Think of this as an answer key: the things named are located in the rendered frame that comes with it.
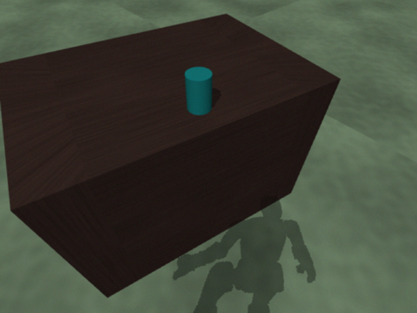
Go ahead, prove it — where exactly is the can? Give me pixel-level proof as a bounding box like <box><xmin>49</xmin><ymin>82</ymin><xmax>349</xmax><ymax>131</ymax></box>
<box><xmin>184</xmin><ymin>67</ymin><xmax>212</xmax><ymax>115</ymax></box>

